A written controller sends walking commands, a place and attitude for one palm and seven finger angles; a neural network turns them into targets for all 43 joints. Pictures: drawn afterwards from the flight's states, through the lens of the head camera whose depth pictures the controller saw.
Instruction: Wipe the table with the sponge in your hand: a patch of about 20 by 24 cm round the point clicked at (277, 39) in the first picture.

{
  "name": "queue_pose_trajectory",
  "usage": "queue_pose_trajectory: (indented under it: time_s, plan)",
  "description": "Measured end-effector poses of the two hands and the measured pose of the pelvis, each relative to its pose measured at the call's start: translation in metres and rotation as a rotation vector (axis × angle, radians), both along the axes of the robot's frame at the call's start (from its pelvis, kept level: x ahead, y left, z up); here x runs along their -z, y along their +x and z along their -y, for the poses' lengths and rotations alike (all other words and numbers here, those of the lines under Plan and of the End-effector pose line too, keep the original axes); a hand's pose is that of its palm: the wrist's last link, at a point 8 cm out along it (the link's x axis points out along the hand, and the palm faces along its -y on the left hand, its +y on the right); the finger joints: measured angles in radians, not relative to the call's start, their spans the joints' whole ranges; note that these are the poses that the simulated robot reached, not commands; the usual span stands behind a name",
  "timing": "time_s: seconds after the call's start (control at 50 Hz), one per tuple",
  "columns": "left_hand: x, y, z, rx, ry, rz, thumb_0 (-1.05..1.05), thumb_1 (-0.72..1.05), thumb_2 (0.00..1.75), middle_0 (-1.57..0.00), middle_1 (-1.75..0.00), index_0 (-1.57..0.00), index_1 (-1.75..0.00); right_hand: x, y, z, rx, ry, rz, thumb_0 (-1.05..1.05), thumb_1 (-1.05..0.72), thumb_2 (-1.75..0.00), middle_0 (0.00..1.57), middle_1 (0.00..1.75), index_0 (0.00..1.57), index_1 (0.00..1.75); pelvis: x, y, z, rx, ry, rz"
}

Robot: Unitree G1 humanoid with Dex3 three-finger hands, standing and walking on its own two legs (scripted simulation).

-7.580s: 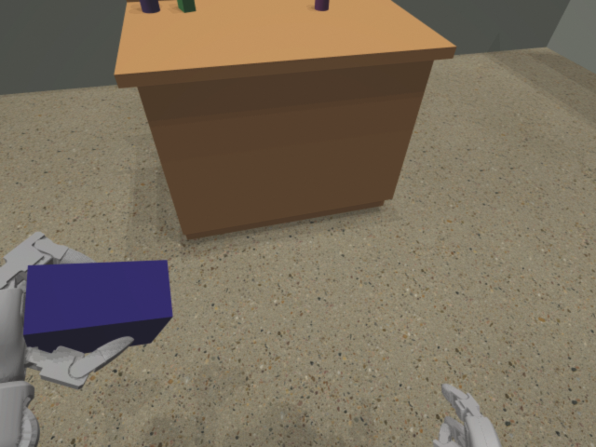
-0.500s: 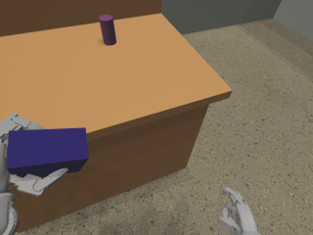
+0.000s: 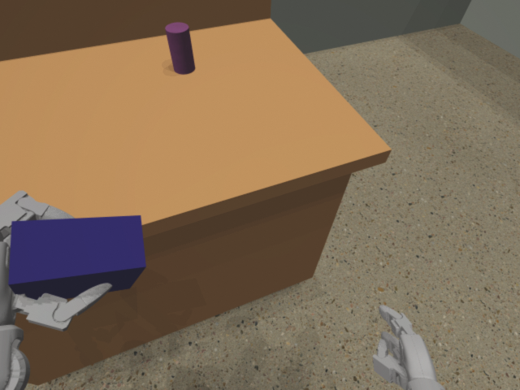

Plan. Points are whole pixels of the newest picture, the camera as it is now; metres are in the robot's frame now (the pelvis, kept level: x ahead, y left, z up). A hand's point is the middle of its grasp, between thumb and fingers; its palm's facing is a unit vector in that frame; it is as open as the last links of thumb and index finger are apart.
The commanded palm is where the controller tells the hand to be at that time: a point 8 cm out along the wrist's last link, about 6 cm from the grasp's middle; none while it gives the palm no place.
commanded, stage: shuffle to correct the standing spot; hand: left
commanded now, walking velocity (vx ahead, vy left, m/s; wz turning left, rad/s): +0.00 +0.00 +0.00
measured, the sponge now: (99, 259) +0.23 +0.21 +0.13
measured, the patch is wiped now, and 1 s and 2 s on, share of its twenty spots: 0.00 0.00 0.00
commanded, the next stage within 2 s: come to a stop and stand still in 1.00 s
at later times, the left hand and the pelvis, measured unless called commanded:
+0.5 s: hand (66, 229) +0.26 +0.26 +0.15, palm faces +0.41 -0.82 -0.39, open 10.2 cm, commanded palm +0.20 +0.29 +0.17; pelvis +0.04 +0.01 -0.02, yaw +1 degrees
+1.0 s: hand (63, 188) +0.31 +0.28 +0.16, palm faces +0.37 -0.78 -0.50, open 10.2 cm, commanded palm +0.24 +0.33 +0.17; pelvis +0.10 +0.04 -0.02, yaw +4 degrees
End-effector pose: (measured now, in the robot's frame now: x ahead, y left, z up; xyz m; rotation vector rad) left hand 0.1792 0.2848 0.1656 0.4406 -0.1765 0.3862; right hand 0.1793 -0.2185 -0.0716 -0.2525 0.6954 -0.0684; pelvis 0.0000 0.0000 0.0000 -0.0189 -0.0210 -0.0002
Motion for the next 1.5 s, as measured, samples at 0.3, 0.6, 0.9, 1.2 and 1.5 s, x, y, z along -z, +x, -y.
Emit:
queue_pose_trajectory:
  time_s: [0.3,0.6,0.9,1.2,1.5]
  plan:
    - [0.005,0.014,-0.002,-0.003,-0.01,0.021,-0.01,-0.5,1.0,-0.72,-1.35,-0.74,-1.35,0.007,0.013,0.011,0.027,-0.024,-0.009,0.01,-0.9,-0.9,0.2,0.3,0.2,0.3,0.01,0.022,-0.002,-0.015,-0.01,-0.002]
    - [0.003,0.048,-0.011,0.029,0.057,0.068,-0.01,-0.5,1.0,-0.72,-1.35,-0.74,-1.35,0.024,0.044,-0.004,0.035,0.017,-0.021,0.01,-0.9,-0.9,0.2,0.3,0.2,0.3,0.023,0.053,-0.012,-0.023,-0.01,-0.012]
    - [-0.009,0.087,-0.035,0.034,0.086,0.039,-0.01,-0.5,1.0,-0.72,-1.35,-0.74,-1.35,0.023,0.062,-0.038,0.042,0.059,-0.06,0.01,-0.9,-0.9,0.2,0.3,0.2,0.3,0.012,0.086,-0.038,-0.017,0.011,0.005]
    - [-0.004,0.099,-0.062,-0.033,0.073,0.027,-0.01,-0.5,1.01,-0.72,-1.35,-0.74,-1.35,0.03,0.116,-0.042,0.009,-0.003,-0.084,0.01,-0.91,-0.9,0.2,0.3,0.2,0.3,0.016,0.117,-0.058,-0.045,0.038,0.024]
    - [-0.011,0.147,-0.109,0.008,0.021,0.082,-0.01,-0.5,1.01,-0.72,-1.35,-0.74,-1.35,0.004,0.151,-0.128,0.01,0.067,0.037,0.01,-0.9,-0.9,0.2,0.3,0.2,0.3,0.01,0.145,-0.103,0.0,-0.001,0.012]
